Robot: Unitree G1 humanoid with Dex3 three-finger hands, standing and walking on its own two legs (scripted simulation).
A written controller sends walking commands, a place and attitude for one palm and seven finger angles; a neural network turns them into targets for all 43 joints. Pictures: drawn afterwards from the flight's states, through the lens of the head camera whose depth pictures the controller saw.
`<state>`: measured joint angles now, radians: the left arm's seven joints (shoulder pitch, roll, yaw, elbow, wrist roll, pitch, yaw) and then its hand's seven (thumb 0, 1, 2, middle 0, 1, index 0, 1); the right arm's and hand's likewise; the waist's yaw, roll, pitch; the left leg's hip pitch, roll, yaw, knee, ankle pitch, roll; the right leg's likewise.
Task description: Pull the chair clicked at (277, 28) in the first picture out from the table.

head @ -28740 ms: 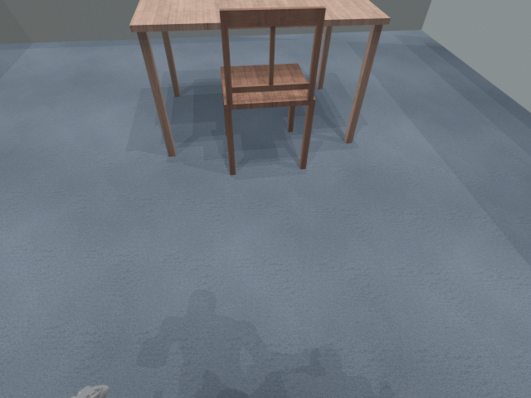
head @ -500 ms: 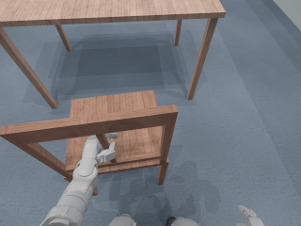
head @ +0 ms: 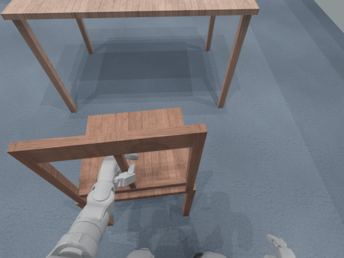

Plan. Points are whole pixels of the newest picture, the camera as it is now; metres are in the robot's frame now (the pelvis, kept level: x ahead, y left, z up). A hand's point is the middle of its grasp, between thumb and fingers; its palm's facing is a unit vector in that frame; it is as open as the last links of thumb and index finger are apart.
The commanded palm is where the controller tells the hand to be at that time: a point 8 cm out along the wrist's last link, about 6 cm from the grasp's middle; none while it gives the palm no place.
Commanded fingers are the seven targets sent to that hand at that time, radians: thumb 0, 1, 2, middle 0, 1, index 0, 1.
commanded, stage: step backward, pulling the chair out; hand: left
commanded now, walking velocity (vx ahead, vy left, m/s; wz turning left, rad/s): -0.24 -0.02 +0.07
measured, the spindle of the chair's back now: (126, 171) +0.35 +0.14 -0.10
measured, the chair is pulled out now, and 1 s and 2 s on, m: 0.58 0.66 0.66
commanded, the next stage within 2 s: stop walking, hand still on the chair in 0.02 s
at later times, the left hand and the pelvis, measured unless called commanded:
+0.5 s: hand (125, 207) +0.24 +0.12 -0.06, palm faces -0.01 -0.99 -0.15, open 5.2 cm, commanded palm +0.23 +0.17 -0.04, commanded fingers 0.00 0.90 0.90 -0.50 -1.45 -0.50 -1.45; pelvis -0.04 +0.00 +0.01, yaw -1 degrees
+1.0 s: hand (125, 207) +0.24 +0.12 -0.06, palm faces -0.02 -0.99 -0.15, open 5.2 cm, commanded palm +0.23 +0.17 -0.04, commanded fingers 0.00 0.90 0.90 -0.50 -1.45 -0.50 -1.45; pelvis +0.00 +0.00 +0.01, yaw -1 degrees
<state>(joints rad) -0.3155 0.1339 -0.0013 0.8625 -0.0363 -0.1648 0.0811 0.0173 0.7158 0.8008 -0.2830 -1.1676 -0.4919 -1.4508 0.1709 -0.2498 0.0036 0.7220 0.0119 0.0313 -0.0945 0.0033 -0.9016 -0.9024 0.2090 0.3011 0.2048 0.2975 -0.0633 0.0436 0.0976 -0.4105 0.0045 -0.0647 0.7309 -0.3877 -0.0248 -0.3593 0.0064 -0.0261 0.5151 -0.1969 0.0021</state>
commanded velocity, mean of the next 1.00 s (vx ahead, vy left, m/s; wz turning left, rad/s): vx -0.01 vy -0.01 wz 0.00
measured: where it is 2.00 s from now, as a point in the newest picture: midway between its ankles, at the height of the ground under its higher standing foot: outside the picture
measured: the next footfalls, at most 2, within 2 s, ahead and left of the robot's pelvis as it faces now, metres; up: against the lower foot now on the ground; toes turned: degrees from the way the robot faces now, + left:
left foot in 0.04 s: +0.04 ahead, +0.12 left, +0.00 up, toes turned -1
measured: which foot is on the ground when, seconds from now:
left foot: up 0.00-0.02, down 0.04-1.00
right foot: down 0.00-1.00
